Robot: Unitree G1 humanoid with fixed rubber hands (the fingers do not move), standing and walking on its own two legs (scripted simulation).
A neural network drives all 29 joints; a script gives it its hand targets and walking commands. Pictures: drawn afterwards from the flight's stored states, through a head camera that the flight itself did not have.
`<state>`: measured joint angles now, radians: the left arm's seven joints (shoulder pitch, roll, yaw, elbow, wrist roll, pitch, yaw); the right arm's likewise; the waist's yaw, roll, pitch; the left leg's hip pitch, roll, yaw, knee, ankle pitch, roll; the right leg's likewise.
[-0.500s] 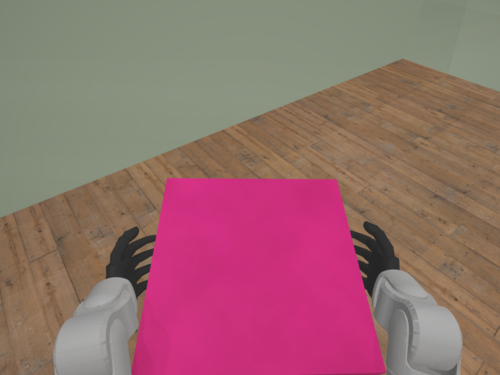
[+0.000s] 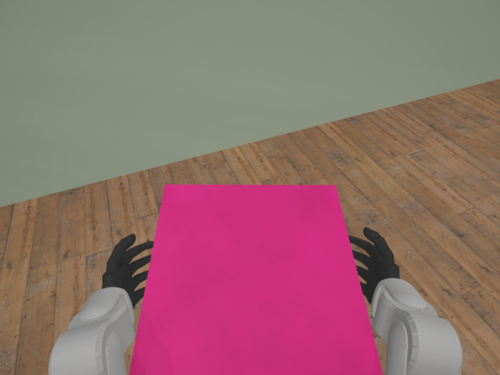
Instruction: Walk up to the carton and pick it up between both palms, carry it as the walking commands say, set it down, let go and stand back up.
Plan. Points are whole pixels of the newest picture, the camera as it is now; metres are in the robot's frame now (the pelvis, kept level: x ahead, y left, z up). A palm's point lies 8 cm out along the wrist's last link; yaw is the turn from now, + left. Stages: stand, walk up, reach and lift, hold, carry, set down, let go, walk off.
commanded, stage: carry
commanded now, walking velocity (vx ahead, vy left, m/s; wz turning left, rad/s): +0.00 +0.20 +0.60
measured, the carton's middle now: (250, 295) +0.25 +0.00 +0.02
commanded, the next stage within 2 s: none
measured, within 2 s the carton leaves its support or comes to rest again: neither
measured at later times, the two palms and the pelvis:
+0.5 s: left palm out of the picture +0.13 +0.36 +0.09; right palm (229, 296) +0.23 +0.03 +0.07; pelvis -0.04 +0.14 -0.01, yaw +18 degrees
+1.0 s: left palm out of the picture -0.05 +0.55 +0.07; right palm (36, 351) +0.17 +0.27 +0.07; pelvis -0.12 +0.27 -0.02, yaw +36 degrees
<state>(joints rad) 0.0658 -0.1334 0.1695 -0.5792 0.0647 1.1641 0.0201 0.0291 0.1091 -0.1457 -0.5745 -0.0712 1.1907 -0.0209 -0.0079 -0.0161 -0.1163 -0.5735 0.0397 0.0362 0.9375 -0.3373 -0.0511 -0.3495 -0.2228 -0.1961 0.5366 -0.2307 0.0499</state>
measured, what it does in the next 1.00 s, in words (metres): steps to the left, turning left: left foot, then right foot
